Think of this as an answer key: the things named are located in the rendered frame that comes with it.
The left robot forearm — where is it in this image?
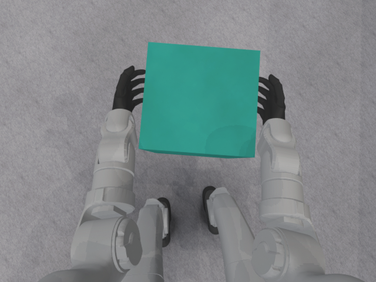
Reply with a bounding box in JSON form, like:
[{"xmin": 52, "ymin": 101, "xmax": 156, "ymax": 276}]
[{"xmin": 70, "ymin": 109, "xmax": 137, "ymax": 261}]

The robot right foot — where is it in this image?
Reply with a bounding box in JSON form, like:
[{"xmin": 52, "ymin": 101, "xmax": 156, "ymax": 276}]
[{"xmin": 202, "ymin": 186, "xmax": 219, "ymax": 234}]

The robot left hand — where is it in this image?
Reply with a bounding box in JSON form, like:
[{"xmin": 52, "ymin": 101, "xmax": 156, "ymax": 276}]
[{"xmin": 112, "ymin": 66, "xmax": 146, "ymax": 112}]

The robot right thigh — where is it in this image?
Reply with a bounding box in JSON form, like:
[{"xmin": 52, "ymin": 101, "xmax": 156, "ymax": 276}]
[{"xmin": 207, "ymin": 193, "xmax": 265, "ymax": 282}]

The right robot forearm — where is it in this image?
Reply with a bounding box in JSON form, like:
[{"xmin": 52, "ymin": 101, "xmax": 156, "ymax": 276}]
[{"xmin": 257, "ymin": 118, "xmax": 321, "ymax": 246}]

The carton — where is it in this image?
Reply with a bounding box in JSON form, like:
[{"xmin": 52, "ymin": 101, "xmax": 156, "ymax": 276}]
[{"xmin": 139, "ymin": 42, "xmax": 260, "ymax": 159}]

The right robot upper arm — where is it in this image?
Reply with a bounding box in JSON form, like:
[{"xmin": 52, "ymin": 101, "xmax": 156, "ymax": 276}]
[{"xmin": 251, "ymin": 226, "xmax": 364, "ymax": 282}]

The left robot upper arm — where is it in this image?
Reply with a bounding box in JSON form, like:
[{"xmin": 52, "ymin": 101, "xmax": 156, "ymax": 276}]
[{"xmin": 38, "ymin": 216, "xmax": 143, "ymax": 282}]

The robot right hand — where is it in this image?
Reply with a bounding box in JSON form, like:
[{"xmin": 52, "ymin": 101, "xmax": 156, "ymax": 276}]
[{"xmin": 257, "ymin": 74, "xmax": 286, "ymax": 125}]

